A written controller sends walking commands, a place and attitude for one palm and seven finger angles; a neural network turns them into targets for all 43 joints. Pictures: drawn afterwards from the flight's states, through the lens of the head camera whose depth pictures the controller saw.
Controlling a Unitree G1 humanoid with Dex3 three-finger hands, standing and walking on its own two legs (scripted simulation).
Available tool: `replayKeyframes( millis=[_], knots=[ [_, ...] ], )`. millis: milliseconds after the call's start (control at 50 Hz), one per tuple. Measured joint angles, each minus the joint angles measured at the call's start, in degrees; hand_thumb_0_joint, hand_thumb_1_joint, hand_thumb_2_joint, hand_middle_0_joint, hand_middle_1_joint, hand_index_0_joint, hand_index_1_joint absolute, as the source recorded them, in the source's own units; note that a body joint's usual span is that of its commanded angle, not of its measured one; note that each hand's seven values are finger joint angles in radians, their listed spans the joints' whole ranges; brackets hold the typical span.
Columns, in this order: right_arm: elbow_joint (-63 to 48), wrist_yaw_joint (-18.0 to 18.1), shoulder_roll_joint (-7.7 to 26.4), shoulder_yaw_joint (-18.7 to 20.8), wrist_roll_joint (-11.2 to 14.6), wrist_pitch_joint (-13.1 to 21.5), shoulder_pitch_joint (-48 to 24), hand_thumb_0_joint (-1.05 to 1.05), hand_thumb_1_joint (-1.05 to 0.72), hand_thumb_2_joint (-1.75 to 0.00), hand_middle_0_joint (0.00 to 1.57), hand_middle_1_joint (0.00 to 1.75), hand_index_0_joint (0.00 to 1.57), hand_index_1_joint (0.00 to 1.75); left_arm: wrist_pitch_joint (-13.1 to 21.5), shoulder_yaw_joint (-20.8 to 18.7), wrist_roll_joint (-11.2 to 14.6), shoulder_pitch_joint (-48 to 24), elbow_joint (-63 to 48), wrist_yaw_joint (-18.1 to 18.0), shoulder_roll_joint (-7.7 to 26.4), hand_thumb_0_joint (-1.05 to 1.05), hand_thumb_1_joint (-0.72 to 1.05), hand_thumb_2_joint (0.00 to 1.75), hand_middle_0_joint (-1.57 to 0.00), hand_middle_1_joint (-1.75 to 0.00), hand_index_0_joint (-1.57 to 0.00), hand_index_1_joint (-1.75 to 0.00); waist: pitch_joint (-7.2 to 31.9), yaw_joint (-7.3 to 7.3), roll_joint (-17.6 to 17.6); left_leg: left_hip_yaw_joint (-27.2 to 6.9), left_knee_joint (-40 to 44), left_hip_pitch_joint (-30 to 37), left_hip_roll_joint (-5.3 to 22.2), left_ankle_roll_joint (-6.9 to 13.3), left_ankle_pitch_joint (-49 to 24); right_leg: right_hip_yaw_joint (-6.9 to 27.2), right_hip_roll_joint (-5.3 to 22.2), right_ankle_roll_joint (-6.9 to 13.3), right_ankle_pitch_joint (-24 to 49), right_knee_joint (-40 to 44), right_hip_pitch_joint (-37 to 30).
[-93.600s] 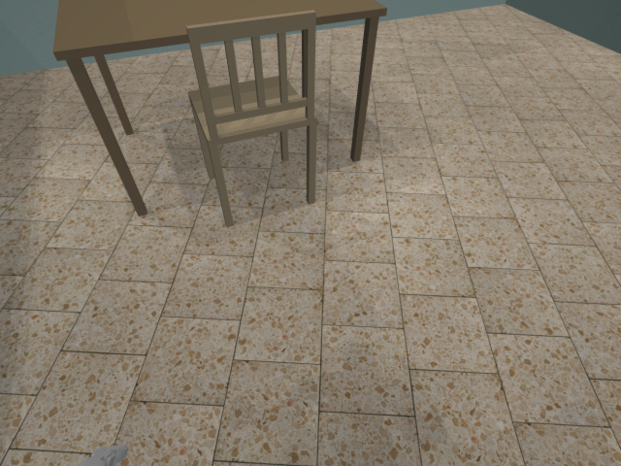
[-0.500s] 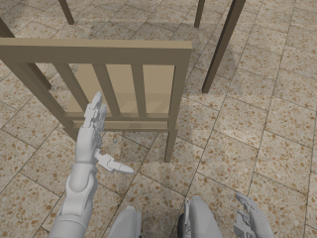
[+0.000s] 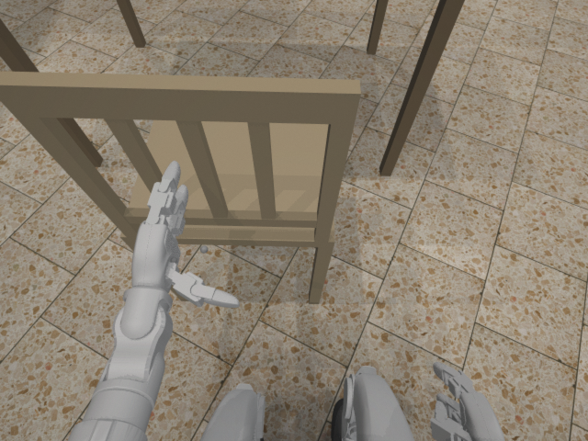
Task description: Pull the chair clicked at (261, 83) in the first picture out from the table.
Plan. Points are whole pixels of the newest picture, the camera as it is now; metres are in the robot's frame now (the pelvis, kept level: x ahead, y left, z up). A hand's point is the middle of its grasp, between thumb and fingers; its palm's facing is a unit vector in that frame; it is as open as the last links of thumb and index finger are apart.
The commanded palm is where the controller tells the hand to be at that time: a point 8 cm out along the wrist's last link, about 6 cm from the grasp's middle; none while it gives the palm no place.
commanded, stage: push the fingers through the gap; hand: left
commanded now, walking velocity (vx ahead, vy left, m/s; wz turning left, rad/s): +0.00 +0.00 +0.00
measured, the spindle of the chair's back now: (207, 174) +0.49 +0.15 +0.01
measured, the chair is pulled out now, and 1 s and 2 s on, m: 0.29 0.29 0.27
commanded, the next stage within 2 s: hook a spindle and tug to test in 1.58 s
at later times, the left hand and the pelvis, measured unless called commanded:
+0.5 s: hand (213, 224) +0.39 +0.12 +0.02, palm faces -0.02 -1.00 -0.02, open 16.9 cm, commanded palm +0.38 +0.17 +0.02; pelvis +0.00 +0.00 +0.00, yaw +0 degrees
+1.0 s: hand (221, 193) +0.45 +0.12 +0.02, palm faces +0.00 -1.00 -0.04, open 16.9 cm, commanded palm +0.42 +0.17 +0.02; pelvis -0.01 +0.01 +0.00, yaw -1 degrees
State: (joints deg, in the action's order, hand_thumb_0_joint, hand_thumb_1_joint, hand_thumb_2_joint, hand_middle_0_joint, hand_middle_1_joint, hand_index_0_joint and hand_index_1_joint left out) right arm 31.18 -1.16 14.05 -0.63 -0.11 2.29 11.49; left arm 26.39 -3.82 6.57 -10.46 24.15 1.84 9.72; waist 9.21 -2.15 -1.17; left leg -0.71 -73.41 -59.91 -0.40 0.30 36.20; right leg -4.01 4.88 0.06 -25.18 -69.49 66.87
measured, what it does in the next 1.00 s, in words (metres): stands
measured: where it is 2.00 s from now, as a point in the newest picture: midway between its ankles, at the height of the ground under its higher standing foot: outside the picture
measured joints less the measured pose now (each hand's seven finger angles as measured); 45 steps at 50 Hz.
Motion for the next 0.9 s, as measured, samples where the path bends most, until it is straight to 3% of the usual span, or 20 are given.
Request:
replayKeyframes(
  millis=[100, 200, 260, 420, 560, 740, 900],
  knots=[
    [-0.7, 0.7, 0.3, 0.4, 0.1, 0.4, 0.3, 0.01, -0.90, -0.90, 0.20, 0.30, 0.20, 0.30, -2.4, 1.5, 1.3, 1.5, 0.4, 2.3, -1.0, -0.01, -0.50, 0.30, -0.06, -0.08, -0.06, -0.08, -0.3, -0.56, -0.3, -0.1, 0.2, -0.3, 0.0, 0.0, -0.1, -0.1, 0.0, -0.1, 0.1, 0.3, 0.2],
    [0.4, 1.0, 0.2, 0.8, -0.7, 1.6, 0.1, 0.01, -0.90, -0.90, 0.20, 0.30, 0.20, 0.30, 2.3, 0.9, 0.2, 0.2, -1.4, -0.3, -1.4, -0.01, -0.50, 0.30, -0.07, -0.08, -0.06, -0.08, -0.4, -1.08, 0.0, -0.2, -0.7, -1.1, 0.0, 0.0, 0.3, -0.1, 0.1, -0.1, -0.2, -0.6, 1.0],
    [1.2, 0.6, 0.2, 0.7, -0.9, 1.2, -0.2, 0.01, -0.90, -0.90, 0.20, 0.30, 0.20, 0.30, 3.2, -0.5, -0.8, -3.7, 1.3, -1.3, -0.7, -0.01, -0.50, 0.30, -0.06, -0.08, -0.06, -0.08, -0.2, -1.18, 0.2, -0.3, -1.6, -2.0, -0.1, -0.1, 0.5, -0.2, 0.1, 0.0, -0.5, -1.5, 1.9],
    [1.0, 0.8, 0.2, 0.3, -0.2, 0.0, 0.3, 0.01, -0.90, -0.90, 0.20, 0.30, 0.20, 0.30, -1.9, -2.2, 0.5, -7.8, 6.8, 1.2, 0.7, -0.01, -0.50, 0.30, -0.06, -0.08, -0.06, -0.08, -1.0, -1.73, -0.4, 0.1, -0.8, -2.4, 0.1, 0.1, -0.2, 0.1, -0.1, -0.1, 0.5, -0.4, 2.3],
    [2.6, 0.8, 0.1, 0.3, -0.8, 0.9, 1.8, 0.01, -0.90, -0.90, 0.20, 0.30, 0.20, 0.30, 1.9, -3.7, 0.1, -11.1, 8.2, -0.2, 0.6, -0.01, -0.50, 0.30, -0.06, -0.08, -0.06, -0.08, -0.3, -2.41, -0.2, 0.1, -0.4, -2.5, 0.1, 0.2, -0.3, 0.2, -0.1, -0.3, 0.8, 0.1, 2.3],
    [2.4, 0.0, 0.4, 0.7, -0.7, -0.5, 3.0, 0.00, -0.90, -0.90, 0.20, 0.30, 0.20, 0.30, 0.1, -5.4, -0.4, -14.7, 14.1, 0.0, 1.0, -0.01, -0.50, 0.30, -0.06, -0.08, -0.05, -0.08, -0.3, -3.25, -0.4, 0.7, 0.0, -2.6, 0.2, 0.5, -0.5, 0.7, -0.4, -0.5, 1.3, 0.7, 2.5],
    [3.7, -0.1, 0.4, 0.6, -1.3, -0.3, 3.3, 0.00, -0.90, -0.90, 0.20, 0.30, 0.20, 0.30, 3.5, -5.7, -1.6, -18.1, 17.1, -1.7, 1.0, -0.01, -0.50, 0.30, -0.06, -0.08, -0.06, -0.08, -0.6, -3.59, -0.4, 0.6, -0.2, -3.0, 0.1, 0.5, -0.7, 0.6, -0.3, -0.5, 1.4, 0.7, 2.8]
  ],
)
